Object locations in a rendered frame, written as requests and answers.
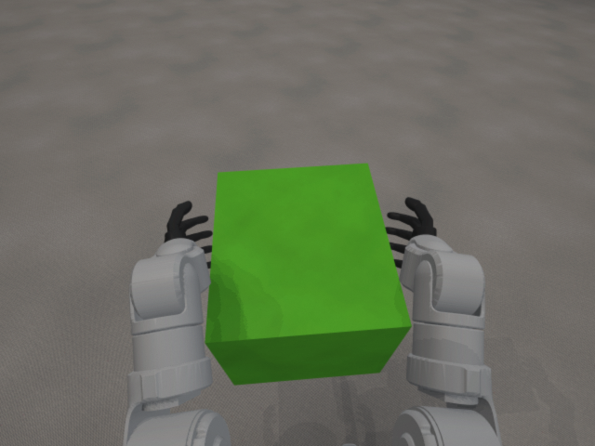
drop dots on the left robot upper arm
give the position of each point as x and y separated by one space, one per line
193 428

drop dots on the left robot hand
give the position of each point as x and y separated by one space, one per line
176 228

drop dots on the robot right forearm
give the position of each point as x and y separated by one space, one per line
447 359

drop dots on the robot left forearm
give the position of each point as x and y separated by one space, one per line
170 366

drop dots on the right robot hand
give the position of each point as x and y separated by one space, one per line
421 225

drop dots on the carton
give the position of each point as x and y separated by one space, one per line
303 280

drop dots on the right robot upper arm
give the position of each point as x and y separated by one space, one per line
436 426

